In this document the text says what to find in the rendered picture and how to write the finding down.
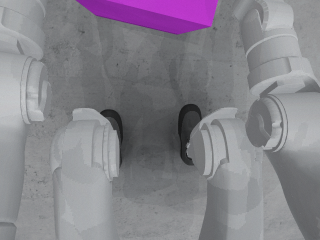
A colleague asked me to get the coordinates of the robot foot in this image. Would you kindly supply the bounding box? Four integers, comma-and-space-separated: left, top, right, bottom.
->
178, 104, 202, 166
100, 109, 123, 168

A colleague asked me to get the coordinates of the carton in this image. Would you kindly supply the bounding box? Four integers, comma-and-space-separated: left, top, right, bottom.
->
76, 0, 218, 35

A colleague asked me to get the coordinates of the left robot upper arm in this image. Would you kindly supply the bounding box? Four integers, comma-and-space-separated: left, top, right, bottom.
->
0, 51, 52, 240

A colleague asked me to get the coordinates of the right robot upper arm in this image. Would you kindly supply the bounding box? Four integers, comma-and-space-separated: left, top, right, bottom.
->
245, 92, 320, 240

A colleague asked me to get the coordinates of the robot left forearm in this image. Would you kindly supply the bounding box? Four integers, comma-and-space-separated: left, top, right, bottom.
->
0, 0, 48, 61

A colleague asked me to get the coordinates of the robot left foot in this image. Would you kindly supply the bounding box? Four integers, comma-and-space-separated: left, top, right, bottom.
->
100, 109, 123, 168

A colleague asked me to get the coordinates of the robot right foot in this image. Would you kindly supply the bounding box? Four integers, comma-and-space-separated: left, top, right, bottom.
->
178, 104, 202, 166

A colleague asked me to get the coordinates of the robot right forearm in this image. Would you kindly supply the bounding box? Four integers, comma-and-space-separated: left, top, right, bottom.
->
232, 0, 320, 97

